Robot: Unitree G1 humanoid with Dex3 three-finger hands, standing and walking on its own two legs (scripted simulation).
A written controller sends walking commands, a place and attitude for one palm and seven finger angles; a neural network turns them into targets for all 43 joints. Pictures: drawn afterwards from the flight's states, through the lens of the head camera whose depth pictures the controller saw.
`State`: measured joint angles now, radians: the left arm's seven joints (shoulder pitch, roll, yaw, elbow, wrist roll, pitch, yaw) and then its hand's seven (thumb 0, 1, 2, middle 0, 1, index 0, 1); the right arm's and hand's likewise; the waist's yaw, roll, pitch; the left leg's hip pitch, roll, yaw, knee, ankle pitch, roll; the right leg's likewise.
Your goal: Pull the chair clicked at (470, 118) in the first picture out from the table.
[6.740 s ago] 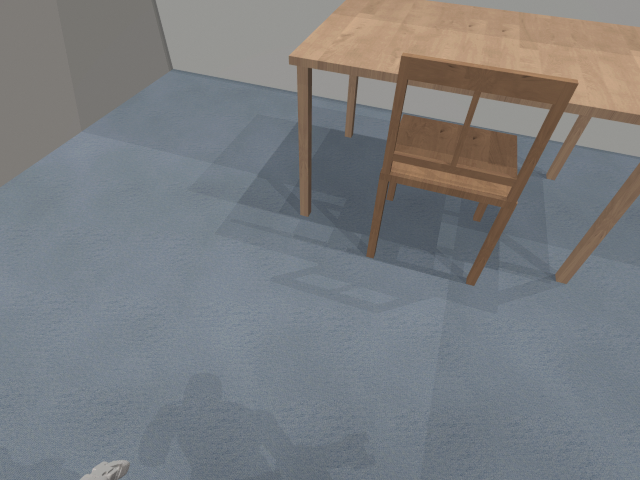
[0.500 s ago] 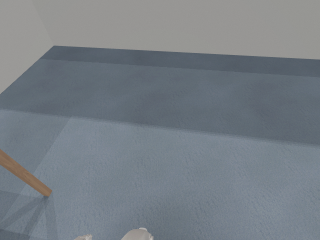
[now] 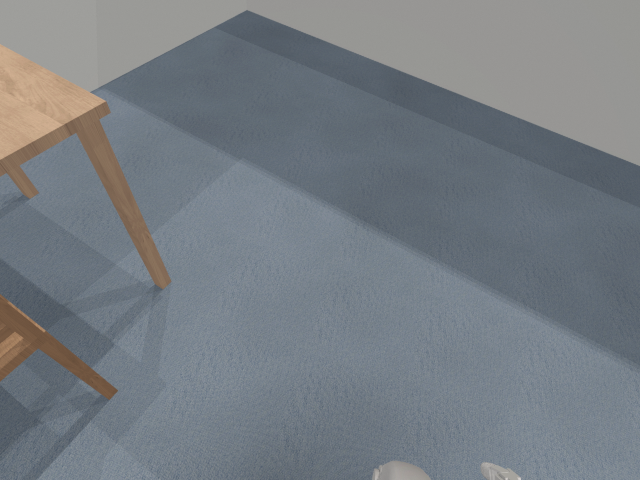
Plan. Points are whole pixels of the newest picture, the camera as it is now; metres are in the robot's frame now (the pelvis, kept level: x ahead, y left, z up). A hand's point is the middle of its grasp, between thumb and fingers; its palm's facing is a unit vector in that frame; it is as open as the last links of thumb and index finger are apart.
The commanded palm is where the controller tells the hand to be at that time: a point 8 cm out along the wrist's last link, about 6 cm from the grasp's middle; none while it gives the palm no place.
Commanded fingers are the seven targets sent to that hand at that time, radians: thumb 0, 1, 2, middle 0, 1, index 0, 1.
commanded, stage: turn to face it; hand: left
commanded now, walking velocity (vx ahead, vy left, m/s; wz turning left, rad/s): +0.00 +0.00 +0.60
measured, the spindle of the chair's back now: out of the picture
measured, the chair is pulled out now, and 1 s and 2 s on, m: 0.00 0.00 0.00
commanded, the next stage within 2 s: take the last steps up to it in 1.64 s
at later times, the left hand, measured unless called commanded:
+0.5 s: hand out of the picture +0.07 +0.18 -0.13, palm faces +0.28 -0.91 -0.29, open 7.4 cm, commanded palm none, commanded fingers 0.00 0.90 0.90 -0.20 -0.30 -0.20 -0.30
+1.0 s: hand out of the picture -0.14 +0.21 -0.18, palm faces +0.62 -0.74 -0.25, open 7.4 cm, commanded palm none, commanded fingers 0.00 0.90 0.90 -0.20 -0.30 -0.20 -0.30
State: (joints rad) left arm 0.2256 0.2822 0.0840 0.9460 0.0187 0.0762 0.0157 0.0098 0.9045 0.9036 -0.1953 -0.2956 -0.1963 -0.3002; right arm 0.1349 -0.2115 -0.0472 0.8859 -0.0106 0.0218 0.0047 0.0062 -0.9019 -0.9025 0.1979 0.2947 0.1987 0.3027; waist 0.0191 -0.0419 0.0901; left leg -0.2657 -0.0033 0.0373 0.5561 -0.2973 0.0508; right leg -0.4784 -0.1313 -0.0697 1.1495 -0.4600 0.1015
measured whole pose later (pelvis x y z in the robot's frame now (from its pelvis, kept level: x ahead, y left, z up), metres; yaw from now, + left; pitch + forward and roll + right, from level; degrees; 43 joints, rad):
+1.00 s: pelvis -0.03 +0.01 +0.00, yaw +37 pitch -1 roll -2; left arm 0.24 0.29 0.08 0.95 0.02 0.08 0.02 0.01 0.91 0.90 -0.19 -0.30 -0.20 -0.30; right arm 0.14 -0.23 -0.04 0.88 -0.01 0.02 0.00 0.01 -0.90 -0.90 0.20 0.29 0.20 0.30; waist 0.02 -0.04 0.08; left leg -0.28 -0.01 0.03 0.57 -0.29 0.06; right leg -0.47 -0.14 -0.06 1.16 -0.46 0.09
